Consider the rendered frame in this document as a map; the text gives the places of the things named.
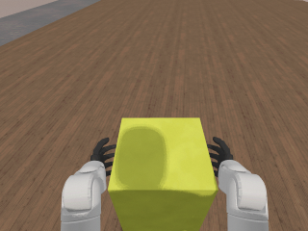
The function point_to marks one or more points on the carton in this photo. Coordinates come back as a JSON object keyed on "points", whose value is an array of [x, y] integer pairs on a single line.
{"points": [[162, 177]]}

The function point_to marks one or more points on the left robot hand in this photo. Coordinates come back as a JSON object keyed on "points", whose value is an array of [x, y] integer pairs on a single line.
{"points": [[98, 154]]}

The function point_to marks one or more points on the left robot forearm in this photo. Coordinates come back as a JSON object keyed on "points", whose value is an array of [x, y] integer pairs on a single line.
{"points": [[81, 198]]}

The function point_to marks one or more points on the right robot forearm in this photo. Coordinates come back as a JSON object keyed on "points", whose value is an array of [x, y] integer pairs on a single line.
{"points": [[246, 197]]}

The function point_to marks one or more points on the right robot hand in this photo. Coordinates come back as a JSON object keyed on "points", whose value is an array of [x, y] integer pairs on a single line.
{"points": [[223, 153]]}

